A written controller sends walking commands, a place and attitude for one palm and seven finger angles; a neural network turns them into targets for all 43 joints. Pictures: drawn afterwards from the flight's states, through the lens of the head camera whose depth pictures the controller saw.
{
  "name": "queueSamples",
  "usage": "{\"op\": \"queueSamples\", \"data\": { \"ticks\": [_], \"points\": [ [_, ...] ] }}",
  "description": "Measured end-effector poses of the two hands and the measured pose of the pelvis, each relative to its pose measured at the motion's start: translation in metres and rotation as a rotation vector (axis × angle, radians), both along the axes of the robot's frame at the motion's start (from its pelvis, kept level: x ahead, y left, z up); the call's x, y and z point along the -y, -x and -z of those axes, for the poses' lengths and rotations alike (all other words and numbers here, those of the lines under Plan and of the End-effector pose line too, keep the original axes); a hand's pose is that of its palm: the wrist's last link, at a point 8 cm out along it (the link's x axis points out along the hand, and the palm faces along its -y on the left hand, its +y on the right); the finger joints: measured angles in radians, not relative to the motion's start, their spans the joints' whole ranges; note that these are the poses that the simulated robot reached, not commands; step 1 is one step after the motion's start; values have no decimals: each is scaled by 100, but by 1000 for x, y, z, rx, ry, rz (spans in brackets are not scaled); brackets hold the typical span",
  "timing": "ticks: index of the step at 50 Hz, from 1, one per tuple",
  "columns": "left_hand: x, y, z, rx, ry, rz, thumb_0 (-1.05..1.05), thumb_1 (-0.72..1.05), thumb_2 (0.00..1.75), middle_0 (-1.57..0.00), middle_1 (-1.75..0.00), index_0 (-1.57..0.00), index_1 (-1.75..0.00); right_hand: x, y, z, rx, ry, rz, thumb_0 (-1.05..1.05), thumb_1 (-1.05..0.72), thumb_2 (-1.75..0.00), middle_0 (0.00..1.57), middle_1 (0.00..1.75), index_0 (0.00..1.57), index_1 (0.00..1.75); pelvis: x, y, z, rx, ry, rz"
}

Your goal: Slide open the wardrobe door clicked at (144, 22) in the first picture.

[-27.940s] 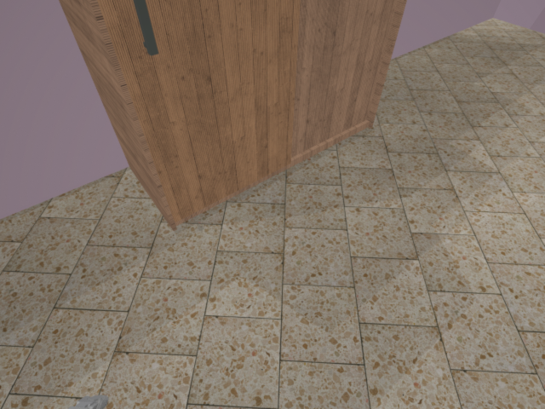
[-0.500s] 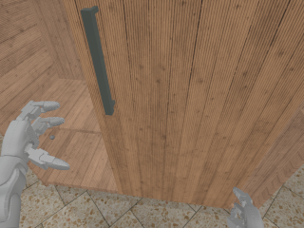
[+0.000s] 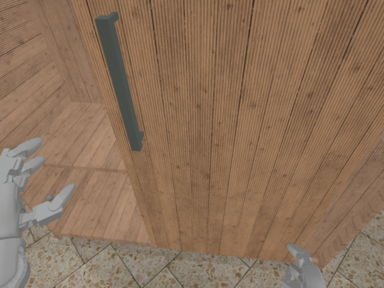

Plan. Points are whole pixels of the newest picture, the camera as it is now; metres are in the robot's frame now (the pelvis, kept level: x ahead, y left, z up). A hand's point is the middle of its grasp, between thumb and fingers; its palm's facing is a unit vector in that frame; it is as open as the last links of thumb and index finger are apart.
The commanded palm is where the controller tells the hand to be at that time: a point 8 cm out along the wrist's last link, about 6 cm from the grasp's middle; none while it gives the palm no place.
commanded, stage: draw the hand back to the body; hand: left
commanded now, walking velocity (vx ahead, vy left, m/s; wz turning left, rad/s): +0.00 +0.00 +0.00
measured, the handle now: (127, 91) +0.46 +0.21 +0.21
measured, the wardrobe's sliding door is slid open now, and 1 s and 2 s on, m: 0.52 0.52 0.52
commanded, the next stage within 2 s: step back with the hand held close in 0.52 s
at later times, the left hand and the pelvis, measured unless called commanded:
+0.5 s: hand (48, 209) +0.18 +0.26 +0.16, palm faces +0.50 -0.79 -0.36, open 7.4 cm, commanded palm +0.13 +0.29 +0.17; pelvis +0.00 -0.01 +0.00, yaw +0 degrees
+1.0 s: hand (36, 215) +0.17 +0.28 +0.15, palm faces +0.40 -0.78 -0.48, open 7.4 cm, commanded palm +0.12 +0.32 +0.17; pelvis -0.03 +0.02 -0.01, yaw -1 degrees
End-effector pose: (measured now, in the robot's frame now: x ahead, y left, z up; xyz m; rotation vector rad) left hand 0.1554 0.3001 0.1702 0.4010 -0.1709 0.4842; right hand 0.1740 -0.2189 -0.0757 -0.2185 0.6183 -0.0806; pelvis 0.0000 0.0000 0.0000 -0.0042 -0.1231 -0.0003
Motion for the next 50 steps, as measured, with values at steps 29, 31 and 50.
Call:
{"op": "queueSamples", "data": {
  "ticks": [29,31,50],
  "points": [
    [11,20,0,-18,-22,-17,1,89,90,-21,-30,-21,-31,7,3,3,-3,-8,3,1,-90,-90,20,30,20,30,10,3,0,9,2,-5],
    [11,20,0,-19,-24,-15,1,89,90,-21,-30,-21,-30,9,4,4,-7,-6,8,1,-90,-90,20,30,20,30,10,3,0,9,2,-4],
    [-11,25,0,-66,-150,73,1,89,90,-22,-30,-21,-30,5,41,8,-83,37,119,1,-90,-90,20,30,20,30,-18,29,11,-110,3,15]
  ]
}}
